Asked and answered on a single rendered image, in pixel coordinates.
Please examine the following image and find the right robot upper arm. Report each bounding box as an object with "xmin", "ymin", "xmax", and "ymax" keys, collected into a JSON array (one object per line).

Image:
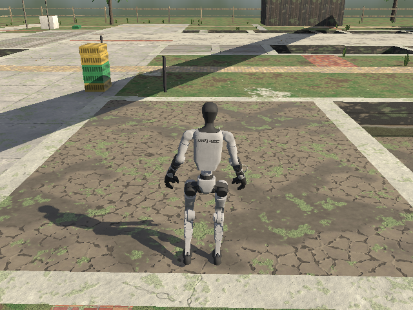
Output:
[{"xmin": 222, "ymin": 130, "xmax": 239, "ymax": 166}]

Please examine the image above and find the robot left shin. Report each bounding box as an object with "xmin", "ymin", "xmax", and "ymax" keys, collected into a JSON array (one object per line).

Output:
[{"xmin": 184, "ymin": 210, "xmax": 193, "ymax": 256}]

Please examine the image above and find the left robot forearm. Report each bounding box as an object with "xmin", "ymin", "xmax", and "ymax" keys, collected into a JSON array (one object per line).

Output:
[{"xmin": 166, "ymin": 154, "xmax": 181, "ymax": 178}]

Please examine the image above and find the robot right hand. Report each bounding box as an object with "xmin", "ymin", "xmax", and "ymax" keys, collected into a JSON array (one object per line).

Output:
[{"xmin": 232, "ymin": 177, "xmax": 247, "ymax": 190}]

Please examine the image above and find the robot torso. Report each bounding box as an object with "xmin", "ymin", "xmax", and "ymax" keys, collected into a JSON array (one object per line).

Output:
[{"xmin": 193, "ymin": 127, "xmax": 223, "ymax": 194}]

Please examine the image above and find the robot left hand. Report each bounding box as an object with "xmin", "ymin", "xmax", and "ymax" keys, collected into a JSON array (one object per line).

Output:
[{"xmin": 164, "ymin": 175, "xmax": 179, "ymax": 189}]

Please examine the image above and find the right robot forearm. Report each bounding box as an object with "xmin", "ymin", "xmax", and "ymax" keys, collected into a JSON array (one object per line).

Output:
[{"xmin": 233, "ymin": 157, "xmax": 245, "ymax": 180}]

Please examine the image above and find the left robot upper arm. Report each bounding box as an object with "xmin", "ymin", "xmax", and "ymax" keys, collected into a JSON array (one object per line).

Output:
[{"xmin": 175, "ymin": 129, "xmax": 196, "ymax": 164}]

